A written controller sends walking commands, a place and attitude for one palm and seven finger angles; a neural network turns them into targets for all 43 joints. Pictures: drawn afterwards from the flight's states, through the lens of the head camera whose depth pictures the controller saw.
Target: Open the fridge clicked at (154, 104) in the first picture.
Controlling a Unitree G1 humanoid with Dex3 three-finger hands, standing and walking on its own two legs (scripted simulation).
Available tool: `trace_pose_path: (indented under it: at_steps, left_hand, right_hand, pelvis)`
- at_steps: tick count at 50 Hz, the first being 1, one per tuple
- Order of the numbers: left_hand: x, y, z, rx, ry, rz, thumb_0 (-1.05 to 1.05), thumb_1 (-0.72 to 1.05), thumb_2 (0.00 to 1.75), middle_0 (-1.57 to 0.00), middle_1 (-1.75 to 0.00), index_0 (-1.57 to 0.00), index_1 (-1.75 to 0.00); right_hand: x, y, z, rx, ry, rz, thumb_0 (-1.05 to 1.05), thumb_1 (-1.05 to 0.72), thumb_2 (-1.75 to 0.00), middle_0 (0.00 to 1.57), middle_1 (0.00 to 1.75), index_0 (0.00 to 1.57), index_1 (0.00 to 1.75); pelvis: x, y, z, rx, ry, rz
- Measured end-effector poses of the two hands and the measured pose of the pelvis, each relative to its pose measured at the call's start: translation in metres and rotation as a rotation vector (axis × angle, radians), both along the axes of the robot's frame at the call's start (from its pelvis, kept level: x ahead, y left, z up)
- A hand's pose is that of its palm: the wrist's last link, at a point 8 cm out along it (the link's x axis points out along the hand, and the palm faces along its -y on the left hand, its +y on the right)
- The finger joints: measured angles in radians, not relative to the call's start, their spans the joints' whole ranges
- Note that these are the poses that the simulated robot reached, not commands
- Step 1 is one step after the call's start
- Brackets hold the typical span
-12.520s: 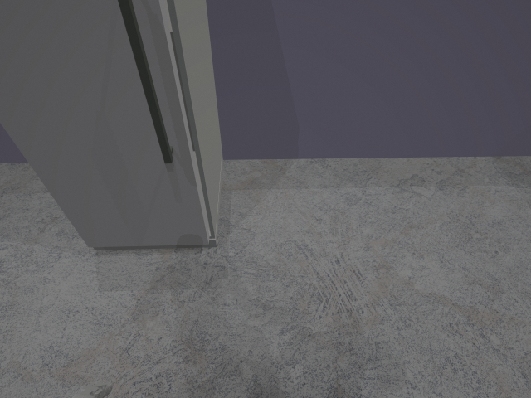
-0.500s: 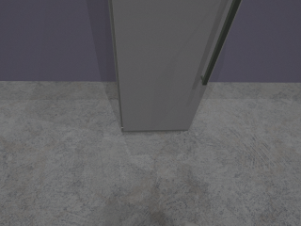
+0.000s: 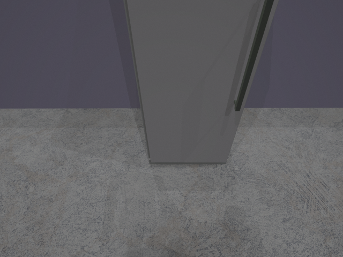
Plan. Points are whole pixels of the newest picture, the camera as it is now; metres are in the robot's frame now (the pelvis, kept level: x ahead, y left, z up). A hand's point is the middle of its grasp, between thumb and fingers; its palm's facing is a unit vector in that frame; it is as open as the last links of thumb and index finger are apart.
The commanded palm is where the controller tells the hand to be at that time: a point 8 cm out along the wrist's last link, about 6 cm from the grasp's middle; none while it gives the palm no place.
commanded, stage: take the last steps up to it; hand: right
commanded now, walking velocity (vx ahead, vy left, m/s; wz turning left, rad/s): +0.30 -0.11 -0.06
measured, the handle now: (249, 58) +0.80 -0.24 +0.08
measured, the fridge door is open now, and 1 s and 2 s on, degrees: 0 0 0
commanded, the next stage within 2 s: come to a stop and stand still in 0.76 s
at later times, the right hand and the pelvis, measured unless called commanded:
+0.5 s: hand out of the picture +0.07 -0.15 -0.17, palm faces +0.16 +0.96 -0.21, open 7.3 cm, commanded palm none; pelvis +0.13 +0.01 +0.00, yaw -5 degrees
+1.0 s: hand (273, 199) +0.36 -0.30 -0.18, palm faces +0.11 +0.97 -0.23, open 7.3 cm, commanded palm none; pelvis +0.30 -0.11 -0.01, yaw -3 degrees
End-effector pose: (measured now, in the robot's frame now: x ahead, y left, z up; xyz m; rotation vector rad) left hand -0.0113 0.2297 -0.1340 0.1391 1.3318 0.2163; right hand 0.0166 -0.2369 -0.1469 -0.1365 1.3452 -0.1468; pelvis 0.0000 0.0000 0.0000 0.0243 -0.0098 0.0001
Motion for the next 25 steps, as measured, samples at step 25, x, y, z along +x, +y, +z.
trace_pose_path:
  at_steps: [25]
  left_hand:
    - [0.171,0.021,-0.017,-0.071,0.0,-0.099,0.01,0.91,0.9,-0.19,-0.3,-0.2,-0.3]
  right_hand:
    - [0.043,0.041,0.014,-0.021,0.081,-0.153,-0.01,-0.93,-0.9,0.2,0.3,0.2,0.3]
  pelvis:
    - [0.129,0.013,0.0,-0.033,-0.003,-0.081]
